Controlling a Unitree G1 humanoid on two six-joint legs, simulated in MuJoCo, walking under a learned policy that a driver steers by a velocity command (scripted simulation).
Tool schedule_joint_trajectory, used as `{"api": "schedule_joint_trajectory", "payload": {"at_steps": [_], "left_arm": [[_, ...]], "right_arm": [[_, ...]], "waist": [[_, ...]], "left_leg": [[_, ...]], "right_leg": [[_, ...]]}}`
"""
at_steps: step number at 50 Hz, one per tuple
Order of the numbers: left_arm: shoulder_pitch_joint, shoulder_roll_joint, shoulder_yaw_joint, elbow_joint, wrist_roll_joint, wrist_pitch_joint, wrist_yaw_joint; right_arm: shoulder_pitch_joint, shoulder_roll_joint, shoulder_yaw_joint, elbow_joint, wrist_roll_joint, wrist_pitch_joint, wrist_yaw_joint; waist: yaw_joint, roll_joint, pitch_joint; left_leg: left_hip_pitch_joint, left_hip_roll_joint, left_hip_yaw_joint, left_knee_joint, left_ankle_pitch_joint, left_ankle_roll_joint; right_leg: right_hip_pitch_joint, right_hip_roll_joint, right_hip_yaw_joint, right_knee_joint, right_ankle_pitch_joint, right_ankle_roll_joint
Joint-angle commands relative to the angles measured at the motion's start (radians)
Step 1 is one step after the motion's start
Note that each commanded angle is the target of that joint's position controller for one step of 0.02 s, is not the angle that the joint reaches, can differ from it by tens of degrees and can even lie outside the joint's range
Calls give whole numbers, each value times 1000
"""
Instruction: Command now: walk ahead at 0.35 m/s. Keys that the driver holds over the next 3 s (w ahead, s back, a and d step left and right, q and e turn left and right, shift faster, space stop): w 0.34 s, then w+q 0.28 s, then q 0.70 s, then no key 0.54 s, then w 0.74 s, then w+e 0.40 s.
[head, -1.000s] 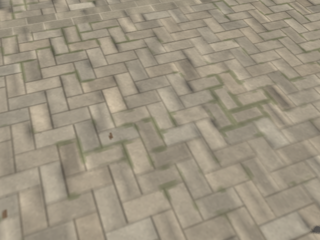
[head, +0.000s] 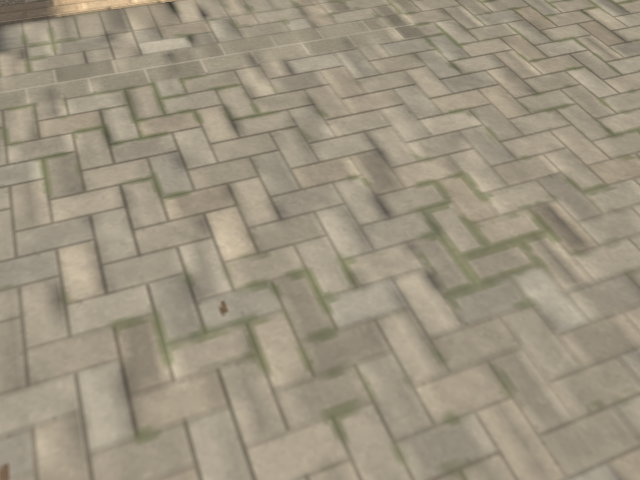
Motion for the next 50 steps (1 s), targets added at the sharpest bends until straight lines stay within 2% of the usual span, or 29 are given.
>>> {"api": "schedule_joint_trajectory", "payload": {"at_steps": [1, 3, 4, 7, 10, 14, 16, 18, 19, 20, 21, 22, 23, 24, 25, 26, 27, 29, 33, 36, 38, 41, 43, 45, 46, 47, 48, 49, 50], "left_arm": [[-142, 92, 16, -124, -18, -63, -9], [-157, 95, 25, -106, 5, -71, -15], [-172, 91, 27, -104, 13, -70, -23], [-224, 46, 18, -115, 18, -60, -36], [-352, 16, 0, -158, 15, -59, -43], [-457, 33, -7, -192, 5, -62, -60], [-483, 49, -7, -208, 4, -67, -70], [-458, 80, 4, -209, 8, -73, -75], [-399, 106, 16, -199, 10, -75, -72], [-254, 145, 38, -159, 8, -75, -64], [-50, 194, 61, -106, 8, -72, -51], [108, 299, 84, -75, 38, -67, -40], [117, 233, 61, -59, 36, -64, -46], [18, 162, 39, -66, 27, -67, -47], [-73, 122, 27, -77, 24, -71, -46], [-140, 92, 18, -75, 28, -79, -51], [-181, 64, 11, -70, 38, -89, -55], [-196, 52, 12, -47, 45, -96, -57], [-187, 99, 20, -17, 57, -102, -37], [-190, 139, 25, -21, 58, -87, -11], [-150, 167, 28, -15, 47, -72, 5], [-122, 199, 38, -8, 22, -40, 17], [-137, 218, 48, -20, 8, -18, 23], [-155, 204, 46, -39, 5, 3, 27], [-101, 170, 32, -53, 34, 1, 19], [6, 62, -2, -84, 80, -10, 1], [-32, 137, 7, -77, 50, -24, -17], [-120, 164, 17, -104, 16, -25, -21], [-157, 154, 17, -108, 20, -18, -11]], "right_arm": [[127, -128, -15, -9, -8, -21, 6], [81, -116, -5, -25, -4, -16, 8], [103, -85, 7, -17, -8, -9, 7], [173, -89, 13, 5, -11, 6, -6], [171, -124, 12, -1, -15, 15, -21], [209, -142, 7, 17, -2, 16, -27], [208, -146, 2, 24, 5, 19, -29], [193, -160, -6, 22, 5, 26, -29], [180, -175, -11, 17, 3, 31, -29], [157, -177, -12, 9, -2, 39, -27], [128, -166, -4, -13, -11, 42, -25], [230, -45, 28, -38, -20, 31, -16], [273, -19, 38, -12, 12, 9, -12], [166, -130, 3, -43, 44, -4, -12], [80, -148, -4, -71, 51, -6, -18], [45, -129, -7, -77, 38, 0, -27], [61, -111, -15, -71, 26, 15, -32], [104, -56, -13, -64, 25, 45, -30], [-5, -77, -26, -136, 12, 69, -35], [-94, -59, -16, -183, -3, 56, -9], [-175, -45, -6, -219, -8, 55, 12], [-213, -77, -13, -271, -7, 66, 35], [-184, -117, -29, -293, -11, 71, 47], [-11, -189, -66, -262, -7, 62, 45], [50, -282, -94, -264, -11, 62, 20], [1, -368, -99, -298, -27, 67, 6], [18, -298, -81, -330, -31, 67, 15], [-54, -255, -69, -352, -26, 64, 17], [-112, -219, -60, -355, -4, 67, 11]], "waist": [[-43, 169, 139], [-27, 122, 127], [-32, 128, 108], [-45, 130, 86], [-65, 119, 115], [-78, 134, 160], [-62, 134, 168], [-23, 137, 132], [17, 156, 80], [96, 164, -12], [188, 152, -141], [163, -73, -341], [148, -212, -462], [137, -140, -255], [104, -87, -122], [67, -25, -44], [28, -41, -18], [-9, -58, 6], [-24, -17, 87], [-9, -12, 78], [28, 4, 62], [34, -10, 33], [6, -30, 0], [-81, 6, -89], [-88, 159, -164], [33, 347, -279], [-39, 208, -443], [-38, 131, -334], [-12, 48, -221]], "left_leg": [[302, 367, -626, -425, -234, 203], [304, 296, -440, -440, -38, 132], [301, 261, -359, -443, 82, 111], [310, 223, -229, -440, 346, 116], [230, 202, -161, -471, 367, 113], [203, 228, -132, -497, 341, 123], [262, 258, -126, -473, 396, 115], [313, 276, -122, -392, 600, 98], [323, 275, -124, -309, 794, 89], [294, 245, -106, -149, 947, 70], [126, 199, -92, 88, 853, 38], [-254, 49, -46, 494, 351, -21], [-390, -36, -173, 721, -228, -26], [-476, 29, -199, 793, -182, -11], [-481, 84, -158, 774, -86, 1], [-434, 121, -146, 720, -13, 0], [-368, 153, -153, 666, 36, 2], [-301, 170, -148, 636, 62, 2], [-410, 168, -159, 517, 192, -26], [-347, 139, -73, 264, 362, -41], [-327, 117, -22, 161, 418, -44], [-345, 99, -10, 78, 340, -21], [-296, 58, 21, 50, 230, 11], [-76, -21, 48, -85, 299, 65], [154, 96, -138, -105, 713, 124], [453, 353, -569, -55, 1064, 342], [471, 388, -687, -146, 857, 390], [381, 343, -581, -184, 694, 338], [253, 290, -490, -211, 550, 274]], "right_leg": [[-590, -50, 38, 345, 48, -43], [-579, -101, 3, 274, 207, -53], [-542, -110, -16, 239, 256, -46], [-531, -98, -73, 134, 338, -8], [-465, -75, -100, -72, 446, 17], [-380, -50, -113, -225, 528, 9], [-377, -51, -99, -268, 508, -18], [-298, -28, -103, -296, 453, -49], [-197, 2, -119, -293, 419, -65], [-7, 31, -135, -301, 412, -91], [304, -34, -65, -274, 414, -130], [733, -324, 333, -291, 265, -254], [762, -448, 690, -495, 89, -321], [582, -402, 563, -543, 30, -253], [407, -369, 398, -568, 80, -210], [248, -328, 277, -608, 184, -183], [153, -284, 169, -639, 252, -157], [54, -252, 55, -685, 307, -153], [12, -251, -97, -710, 551, -174], [14, -206, -233, -663, 763, -150], [70, -220, -255, -629, 821, -150], [218, -269, -253, -537, 875, -135], [272, -284, -255, -421, 995, -111], [247, -220, -285, -125, 990, -53], [59, -144, -295, 153, 657, 17], [-311, 56, -212, 516, -237, 88], [-351, 53, 12, 620, -244, 69], [-410, 15, 26, 604, -142, 47], [-423, -25, 13, 527, -56, 47]]}}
